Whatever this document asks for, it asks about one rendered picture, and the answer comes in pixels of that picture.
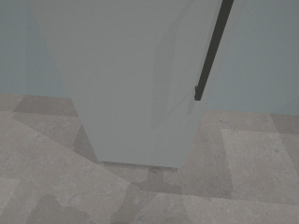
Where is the handle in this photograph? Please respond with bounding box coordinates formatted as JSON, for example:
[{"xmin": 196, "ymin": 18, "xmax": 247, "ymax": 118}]
[{"xmin": 194, "ymin": 0, "xmax": 234, "ymax": 101}]

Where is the fridge door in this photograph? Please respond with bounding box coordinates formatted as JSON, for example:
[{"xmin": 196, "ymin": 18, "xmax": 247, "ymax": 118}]
[{"xmin": 28, "ymin": 0, "xmax": 245, "ymax": 169}]

